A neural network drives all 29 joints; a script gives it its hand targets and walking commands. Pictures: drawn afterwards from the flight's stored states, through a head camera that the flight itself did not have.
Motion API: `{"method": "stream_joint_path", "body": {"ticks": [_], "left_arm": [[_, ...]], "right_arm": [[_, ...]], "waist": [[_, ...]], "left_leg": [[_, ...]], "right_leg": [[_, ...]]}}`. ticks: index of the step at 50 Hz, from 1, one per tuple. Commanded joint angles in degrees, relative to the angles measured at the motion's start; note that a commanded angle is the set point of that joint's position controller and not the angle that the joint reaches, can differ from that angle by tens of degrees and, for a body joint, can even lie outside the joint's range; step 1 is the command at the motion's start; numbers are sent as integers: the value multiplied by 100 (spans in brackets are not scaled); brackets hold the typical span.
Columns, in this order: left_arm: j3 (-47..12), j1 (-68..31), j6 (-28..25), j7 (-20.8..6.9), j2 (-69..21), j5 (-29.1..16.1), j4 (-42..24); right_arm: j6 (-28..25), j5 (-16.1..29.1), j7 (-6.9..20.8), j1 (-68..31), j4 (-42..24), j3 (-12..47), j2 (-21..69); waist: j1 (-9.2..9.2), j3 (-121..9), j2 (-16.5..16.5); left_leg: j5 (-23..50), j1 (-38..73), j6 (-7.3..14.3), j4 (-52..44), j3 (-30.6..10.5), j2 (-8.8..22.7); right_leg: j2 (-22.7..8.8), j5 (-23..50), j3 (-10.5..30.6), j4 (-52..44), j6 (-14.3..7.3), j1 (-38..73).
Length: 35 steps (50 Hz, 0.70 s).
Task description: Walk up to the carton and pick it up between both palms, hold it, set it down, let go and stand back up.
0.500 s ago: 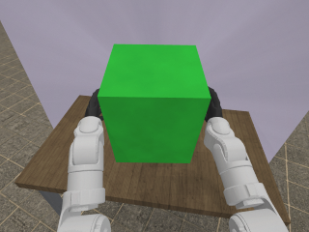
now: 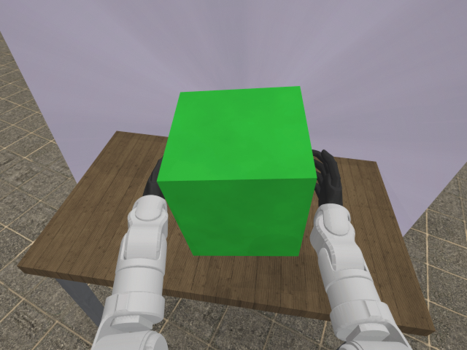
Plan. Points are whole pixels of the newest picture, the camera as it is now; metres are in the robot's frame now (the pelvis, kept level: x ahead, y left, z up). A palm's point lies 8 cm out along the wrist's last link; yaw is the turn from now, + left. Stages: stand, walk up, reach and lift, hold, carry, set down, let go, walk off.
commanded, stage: set down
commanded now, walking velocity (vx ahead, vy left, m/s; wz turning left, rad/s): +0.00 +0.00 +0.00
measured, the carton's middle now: (242, 178) +0.40 -0.01 +0.10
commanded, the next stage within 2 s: none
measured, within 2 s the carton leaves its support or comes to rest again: neither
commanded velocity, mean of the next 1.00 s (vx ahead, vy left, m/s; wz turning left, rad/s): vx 0.00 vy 0.00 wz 0.00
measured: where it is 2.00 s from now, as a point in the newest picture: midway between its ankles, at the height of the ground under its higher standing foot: outside the picture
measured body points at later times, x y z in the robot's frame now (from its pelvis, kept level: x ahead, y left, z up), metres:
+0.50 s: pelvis +0.02 +0.01 +0.00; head +0.01 +0.03 +0.45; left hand +0.40 +0.12 +0.07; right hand +0.36 -0.17 +0.09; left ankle +0.00 +0.14 -0.75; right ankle +0.01 -0.14 -0.75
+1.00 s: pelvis +0.02 +0.01 +0.00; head +0.02 +0.02 +0.45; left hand +0.42 +0.12 +0.05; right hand +0.36 -0.18 +0.06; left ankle +0.00 +0.14 -0.75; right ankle +0.01 -0.14 -0.75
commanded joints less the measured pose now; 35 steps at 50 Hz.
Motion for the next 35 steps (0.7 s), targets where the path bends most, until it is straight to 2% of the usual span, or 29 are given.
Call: {"method": "stream_joint_path", "body": {"ticks": [1,2,4,5,7,8,10,11,12,13,14,15,16,17,18,19,20,21,23,24,25,26,27,28,29,30,32,34,35], "left_arm": [[-3318,-4733,-940,-618,-3299,-904,-1631],[-3388,-4786,-1053,-568,-3365,-1035,-1653],[-3287,-5013,-1096,-562,-3215,-1003,-1444],[-3313,-4917,-1127,-585,-3200,-984,-1278],[-3625,-4900,-1230,-470,-3445,-1242,-1788],[-3615,-4592,-1269,-446,-3441,-1136,-1625],[-3367,-4535,-1257,-480,-3298,-1003,-1321],[-3128,-4340,-1211,-557,-3188,-969,-1055],[-3177,-4407,-1161,-597,-3268,-971,-1186],[-3030,-4099,-1090,-645,-3189,-832,-1103],[-3157,-4170,-1117,-634,-3286,-871,-1131],[-3286,-4228,-1171,-630,-3344,-1006,-1052],[-3357,-4121,-1207,-629,-3364,-980,-1047],[-3078,-4197,-1253,-665,-3320,-937,-835],[-3014,-4230,-1238,-690,-3335,-885,-853],[-3044,-4299,-1329,-699,-3269,-819,-855],[-2668,-4152,-1274,-733,-3157,-704,-590],[-2881,-4444,-1422,-715,-3284,-803,-794],[-3056,-4537,-1521,-705,-3346,-860,-638],[-2861,-4168,-1516,-678,-3222,-726,-394],[-2929,-4281,-1574,-672,-3253,-752,-537],[-3082,-4460,-1704,-671,-3250,-854,-590],[-2782,-4359,-1669,-670,-3255,-701,-246],[-2751,-4370,-1698,-683,-3324,-730,-187],[-2785,-4555,-1703,-675,-3332,-750,-230],[-2845,-4566,-1768,-656,-3429,-752,-309],[-3228,-4649,-1943,-594,-3412,-1026,-417],[-3107,-4706,-2040,-526,-3487,-1042,-354],[-2994,-4761,-2143,-541,-3338,-1026,-228]], "right_arm": [[-731,264,888,-4372,-1689,2928,3132],[-779,369,874,-4612,-1917,3026,3261],[-575,90,845,-4071,-1333,2721,3090],[-625,30,855,-4309,-1387,2693,3155],[-792,274,867,-4290,-1691,2942,3243],[-772,338,858,-4096,-1731,3100,3300],[-672,188,821,-4074,-1407,2918,3116],[-553,184,782,-3751,-1131,2822,3168],[-620,230,784,-3901,-1375,2826,3147],[-613,305,815,-3721,-1285,2884,3091],[-696,270,803,-3836,-1304,2919,3104],[-720,284,769,-4060,-1608,2913,3039],[-690,289,741,-3724,-1323,2980,3061],[-655,151,735,-3766,-1126,2749,3062],[-693,192,753,-3657,-1140,2718,3138],[-692,205,771,-3548,-1039,2794,3155],[-714,38,799,-3686,-1086,2556,2957],[-843,16,821,-3749,-1050,2592,3111],[-966,21,831,-4058,-1268,2649,3093],[-940,-40,823,-3958,-1307,2769,3170],[-968,15,812,-3802,-1153,2806,3266],[-1012,21,806,-3833,-1043,2832,3246],[-956,-47,822,-3567,-679,2497,3192],[-1004,-96,843,-3861,-897,2521,3244],[-1022,-170,868,-3802,-749,2431,3074],[-1104,-119,817,-3969,-861,2492,3181],[-1209,-53,829,-3928,-992,2685,3258],[-1301,-187,799,-4135,-1111,2570,3399],[-1276,-145,775,-3970,-946,2640,3408]], "waist": [[-10,-3370,654],[-65,-3476,682],[-222,-3155,438],[-153,-2896,433],[-135,-3666,724],[-74,-3768,588],[-99,-3288,542],[-127,-2696,340],[-165,-2772,420],[-71,-2765,376],[-149,-2772,366],[-175,-3049,425],[-256,-2909,383],[-276,-2628,276],[-317,-2673,245],[-219,-2719,357],[-189,-2564,330],[-183,-2817,314],[-131,-3062,469],[1,-2912,241],[-78,-3092,366],[-176,-3203,327],[-146,-3014,413],[-76,-2949,367],[-122,-2962,660],[-6,-2806,651],[-235,-3400,482],[-221,-3764,678],[-148,-3627,473]], "left_leg": [[2464,284,-200,63,764,-384],[2532,267,-223,104,768,-398],[1888,234,-190,-38,731,-379],[1751,37,-143,-169,738,-358],[2519,243,-233,61,720,-366],[2874,237,-269,154,726,-376],[2579,168,-287,39,683,-329],[2285,-65,-210,-88,694,-402],[2401,84,-260,-83,693,-376],[2370,114,-213,-134,707,-378],[2687,249,-280,-9,672,-396],[2550,242,-280,32,661,-370],[2812,301,-271,-5,650,-393],[2278,236,-246,-65,668,-336],[2228,225,-186,-106,667,-406],[2421,295,-204,-91,711,-412],[2221,168,-198,-134,724,-394],[2426,282,-242,-108,685,-338],[2475,347,-258,-5,699,-338],[2512,200,-216,4,766,-336],[2918,267,-276,81,734,-378],[2888,340,-283,111,743,-330],[2825,265,-290,24,717,-334],[2709,296,-285,-34,714,-313],[2622,298,-291,-54,732,-272],[2725,377,-293,-69,794,-293],[3060,410,-388,174,725,-258],[2914,201,-349,123,764,-298],[2833,130,-302,121,726,-300]], "right_leg": [[496,1904,-375,252,51,1286],[445,2106,-364,307,65,1231],[438,1515,-335,173,-1,1151],[382,1443,-352,104,14,1082],[428,2061,-365,287,44,1083],[436,2562,-247,343,53,1286],[430,2220,-269,281,22,1173],[387,2429,-178,189,90,1423],[425,2462,-235,286,94,1322],[436,2519,-195,254,84,1508],[468,2370,-307,195,92,1299],[462,2399,-327,257,18,1312],[426,2845,-300,184,32,1325],[418,2523,-308,171,49,1166],[424,2508,-291,152,84,1143],[421,2527,-275,129,77,1209],[439,2198,-283,144,28,1167],[446,2031,-326,123,35,1182],[460,2074,-363,139,30,986],[427,2338,-299,218,35,1009],[446,2722,-259,200,84,1223],[435,2722,-256,270,70,1145],[472,2566,-281,203,41,1102],[470,2332,-262,103,33,1049],[487,1969,-306,99,-19,955],[499,1918,-305,55,-15,989],[497,2451,-282,235,-2,963],[460,2557,-239,247,-13,1060],[423,2694,-208,255,-2,1091]]}}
